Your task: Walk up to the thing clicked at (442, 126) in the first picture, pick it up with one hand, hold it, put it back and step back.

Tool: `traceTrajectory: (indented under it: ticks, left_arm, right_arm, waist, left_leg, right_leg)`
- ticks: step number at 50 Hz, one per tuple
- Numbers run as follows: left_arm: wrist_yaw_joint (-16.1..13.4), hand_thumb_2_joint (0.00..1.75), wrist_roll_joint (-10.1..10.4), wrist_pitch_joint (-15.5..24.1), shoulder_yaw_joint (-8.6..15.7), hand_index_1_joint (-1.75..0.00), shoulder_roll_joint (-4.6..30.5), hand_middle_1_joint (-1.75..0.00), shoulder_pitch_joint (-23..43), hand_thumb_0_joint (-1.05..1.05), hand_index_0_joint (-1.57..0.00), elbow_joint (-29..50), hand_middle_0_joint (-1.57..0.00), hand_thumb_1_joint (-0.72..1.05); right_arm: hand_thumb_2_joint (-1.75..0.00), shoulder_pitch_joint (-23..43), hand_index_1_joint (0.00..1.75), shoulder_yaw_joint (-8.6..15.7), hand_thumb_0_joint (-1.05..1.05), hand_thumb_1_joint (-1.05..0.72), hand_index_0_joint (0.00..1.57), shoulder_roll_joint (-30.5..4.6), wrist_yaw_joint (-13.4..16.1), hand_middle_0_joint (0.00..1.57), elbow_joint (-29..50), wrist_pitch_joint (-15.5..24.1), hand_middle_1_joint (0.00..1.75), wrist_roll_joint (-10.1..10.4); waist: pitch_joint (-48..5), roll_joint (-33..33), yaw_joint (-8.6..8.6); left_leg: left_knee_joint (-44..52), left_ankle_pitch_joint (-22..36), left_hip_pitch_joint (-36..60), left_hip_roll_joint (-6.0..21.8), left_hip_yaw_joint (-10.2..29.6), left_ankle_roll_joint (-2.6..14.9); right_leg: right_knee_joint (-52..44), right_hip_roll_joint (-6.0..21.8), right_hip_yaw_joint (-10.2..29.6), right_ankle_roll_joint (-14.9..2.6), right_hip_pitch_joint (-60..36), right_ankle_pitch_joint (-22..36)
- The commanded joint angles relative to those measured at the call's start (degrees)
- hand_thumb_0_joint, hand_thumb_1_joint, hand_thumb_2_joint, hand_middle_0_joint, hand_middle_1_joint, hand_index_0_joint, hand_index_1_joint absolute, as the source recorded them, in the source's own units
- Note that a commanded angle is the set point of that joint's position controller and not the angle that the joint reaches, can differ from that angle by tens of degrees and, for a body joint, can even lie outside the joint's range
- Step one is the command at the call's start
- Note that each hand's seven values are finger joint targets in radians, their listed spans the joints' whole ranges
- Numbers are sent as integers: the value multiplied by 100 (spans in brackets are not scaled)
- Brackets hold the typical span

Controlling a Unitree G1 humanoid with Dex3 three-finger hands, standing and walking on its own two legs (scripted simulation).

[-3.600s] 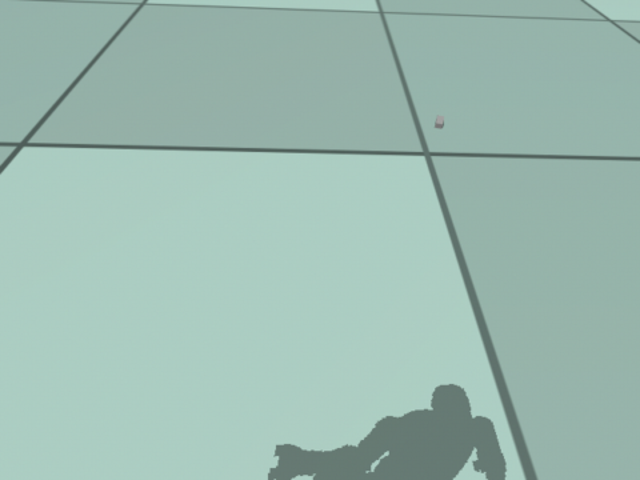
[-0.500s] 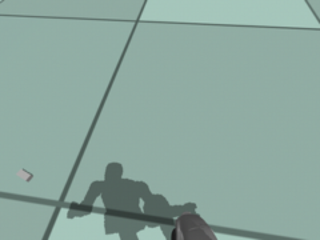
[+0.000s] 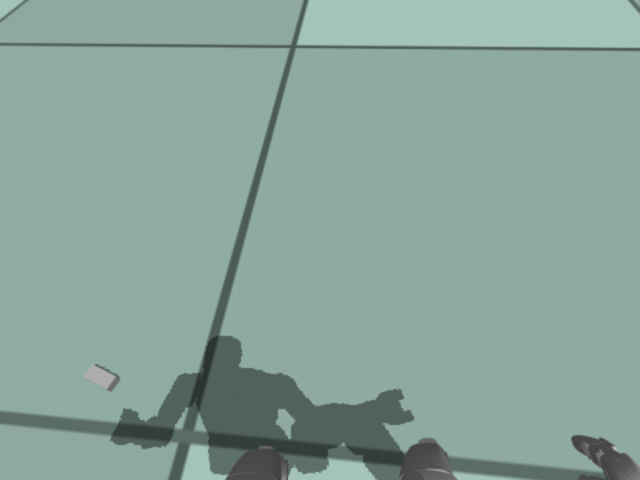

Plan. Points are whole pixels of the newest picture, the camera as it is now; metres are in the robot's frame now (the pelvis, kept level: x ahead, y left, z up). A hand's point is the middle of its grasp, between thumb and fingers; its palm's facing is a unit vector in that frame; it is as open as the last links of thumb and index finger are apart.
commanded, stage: walk up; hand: left
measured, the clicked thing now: (101, 378) +0.45 +0.71 -0.70
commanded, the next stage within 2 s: none
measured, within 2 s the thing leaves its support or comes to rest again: neither
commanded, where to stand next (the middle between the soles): +0.01 +0.62 m, yaw -23 degrees
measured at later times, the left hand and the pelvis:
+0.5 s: hand out of the picture +0.15 +0.50 -0.09, palm faces -0.11 -0.80 -0.58, open 7.3 cm; pelvis +0.01 +0.21 +0.02, yaw -8 degrees
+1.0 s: hand out of the picture +0.14 +0.72 -0.11, palm faces -0.30 -0.81 -0.51, open 7.4 cm; pelvis -0.02 +0.47 +0.02, yaw -16 degrees
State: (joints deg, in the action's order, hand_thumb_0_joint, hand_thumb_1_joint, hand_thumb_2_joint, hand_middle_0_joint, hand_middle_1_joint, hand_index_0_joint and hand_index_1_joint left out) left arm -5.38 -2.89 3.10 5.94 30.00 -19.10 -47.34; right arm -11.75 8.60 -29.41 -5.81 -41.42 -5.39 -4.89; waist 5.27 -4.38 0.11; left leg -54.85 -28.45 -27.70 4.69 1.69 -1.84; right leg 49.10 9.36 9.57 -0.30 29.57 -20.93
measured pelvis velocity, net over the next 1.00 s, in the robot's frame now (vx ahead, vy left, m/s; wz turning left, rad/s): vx -0.02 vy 0.47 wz -0.28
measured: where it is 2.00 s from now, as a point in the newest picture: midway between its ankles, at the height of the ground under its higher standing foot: outside the picture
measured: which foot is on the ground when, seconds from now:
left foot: down 0.00-0.36, up 0.38-0.66, down 0.68-1.00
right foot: down 0.00-0.00, up 0.02-0.32, down 0.34-0.70, up 0.72-0.98, down 1.00-1.00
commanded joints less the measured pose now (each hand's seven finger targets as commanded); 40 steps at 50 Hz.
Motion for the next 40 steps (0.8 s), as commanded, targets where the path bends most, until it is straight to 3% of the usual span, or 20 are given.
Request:
traceTrajectory:
  ticks: [1,2,5,7,11,13,16,17,18,20,23,25,28,32,34,35,36,37,38,40]
  left_arm:
    - [-365,90,210,61,69,-30,542,-30,220,0,-20,589,-20,90]
    - [-440,90,186,63,23,-30,789,-30,182,0,-20,461,-20,90]
    - [-293,90,406,38,194,-30,1156,-30,-208,0,-20,-58,-20,90]
    - [-234,90,434,-4,123,-30,938,-30,-407,0,-20,-82,-20,90]
    - [-204,90,427,-35,56,-30,724,-30,-344,0,-20,162,-20,90]
    - [-213,90,423,-47,66,-30,673,-30,-738,0,-20,185,-20,90]
    - [-297,90,315,-8,263,-30,855,-30,-1876,0,-20,-66,-20,90]
    - [-330,90,260,-7,364,-30,1117,-30,-1957,0,-20,4,-20,90]
    - [-357,90,189,-26,401,-30,1309,-30,-1464,0,-20,326,-20,90]
    - [-471,90,238,42,409,-30,1491,-30,-155,0,-20,786,-20,90]
    - [-420,90,219,142,245,-30,1117,-30,403,0,-20,838,-20,90]
    - [-306,90,103,157,334,-30,1234,-30,400,0,-20,756,-20,90]
    - [-192,90,-18,114,449,-30,1555,-30,407,0,-20,659,-20,90]
    - [-149,90,-59,63,531,-30,1788,-30,220,0,-20,606,-20,90]
    - [-147,90,10,24,444,-30,1557,-30,465,0,-20,591,-20,90]
    - [-202,90,58,-2,298,-30,1059,-30,573,0,-20,603,-20,90]
    - [-275,90,162,-19,91,-30,304,-30,444,0,-20,702,-20,90]
    - [-445,90,121,9,108,-30,623,-30,906,0,-20,720,-20,90]
    - [-434,90,104,15,117,-30,885,-30,1015,0,-20,594,-20,90]
    - [-308,90,377,12,232,-30,963,-30,487,0,-20,165,-20,90]
  right_arm:
    - [-90,-898,30,522,0,-90,20,-1885,257,20,380,367,30,-34]
    - [-90,-477,30,517,0,-90,20,-1971,305,20,498,345,30,60]
    - [-90,-164,30,244,0,-90,20,-886,393,20,752,338,30,-10]
    - [-90,-202,30,237,0,-90,20,-825,419,20,753,343,30,35]
    - [-90,-360,30,163,0,-90,20,-580,409,20,987,255,30,-5]
    - [-90,-159,30,153,0,-90,20,-580,404,20,1146,218,30,-32]
    - [-90,344,30,79,0,-90,20,-409,346,20,1458,165,30,33]
    - [-90,-24,30,27,0,-90,20,-239,347,20,1410,178,30,105]
    - [-90,-586,30,39,0,-90,20,-329,364,20,1349,112,30,123]
    - [-90,-537,30,267,0,-90,20,-875,499,20,1315,-34,30,20]
    - [-90,-305,30,313,0,-90,20,-977,318,20,977,4,30,109]
    - [-90,-424,30,224,0,-90,20,-767,163,20,957,-36,30,72]
    - [-90,-375,30,176,0,-90,20,-609,77,20,937,-77,30,123]
    - [-90,-361,30,209,0,-90,20,-673,109,20,873,-57,30,150]
    - [-90,-1346,30,308,0,-90,20,-711,178,20,496,30,30,116]
    - [-90,-1851,30,380,0,-90,20,-862,245,20,392,109,30,-35]
    - [-90,-1507,30,427,0,-90,20,-1488,320,20,498,186,30,-77]
    - [-90,-878,30,457,0,-90,20,-1999,379,20,595,194,30,111]
    - [-90,-229,30,397,0,-90,20,-1920,413,20,753,162,30,155]
    - [-90,292,30,158,0,-90,20,-1069,460,20,974,169,30,18]
  waist:
    - [-553,-2346,-794]
    - [-581,-2310,-598]
    - [-442,-797,-409]
    - [-705,-893,-379]
    - [-624,-843,-477]
    - [-713,-896,-278]
    - [-996,-77,524]
    - [-1109,937,616]
    - [-1453,1236,269]
    - [-850,768,-40]
    - [-159,207,-330]
    - [-187,765,-321]
    - [-186,1492,-254]
    - [-415,1876,-29]
    - [-890,1194,-569]
    - [-693,167,-1011]
    - [-351,-1875,-754]
    - [-186,-2416,-775]
    - [36,-2061,-577]
    - [391,-869,-343]
  left_leg:
    - [3454,1957,1898,1396,2656,567]
    - [3617,1537,1433,1740,3250,1028]
    - [2315,3944,1969,778,1036,684]
    - [2079,4760,2369,728,715,814]
    - [2223,4838,2068,688,277,834]
    - [2071,4617,1728,843,326,839]
    - [483,4468,193,135,-483,31]
    - [-933,1735,-1045,-247,-334,-253]
    - [-2261,-718,-1690,-319,258,-448]
    - [-3716,-670,-1794,160,1186,-466]
    - [-3131,378,-638,44,864,-18]
    - [-2829,674,-426,-53,571,196]
    - [-1429,563,-237,64,95,220]
    - [-17,-182,342,57,-262,231]
    - [1555,269,1485,-245,-572,242]
    - [2344,473,1652,-229,-20,252]
    - [2583,2565,1610,1132,2058,522]
    - [3321,2395,706,1575,3301,1167]
    - [3724,1020,-295,1996,3837,1760]
    - [2597,2208,-67,989,1776,1403]
  right_leg:
    - [2779,-1591,-469,-327,2591,-1712]
    - [2929,-1129,-309,-405,2232,-1535]
    - [2427,-978,-470,-182,1884,-625]
    - [1870,-971,-834,-105,1497,-488]
    - [786,-943,-1128,-145,614,-125]
    - [-40,-757,-1191,-248,-89,207]
    - [-1912,-726,-1177,-578,-2626,1657]
    - [-2029,101,278,-1034,-3561,2196]
    - [-2179,1599,2268,-1766,-3541,1750]
    - [-2799,2648,3414,-2618,-1816,700]
    - [-2583,1068,1112,-1597,-6,-261]
    - [-2251,453,368,-1228,178,-277]
    - [-2113,-1,-133,-918,185,-898]
    - [-1863,177,72,-954,97,-423]
    - [-591,-58,-324,-646,270,422]
    - [996,-629,-635,-359,863,563]
    - [2454,-1801,-1145,-94,2484,-1850]
    - [2790,-1559,-444,-235,2085,-2051]
    - [3119,-1216,-523,-295,1516,-1593]
    - [3044,-1196,-504,-198,1384,-858]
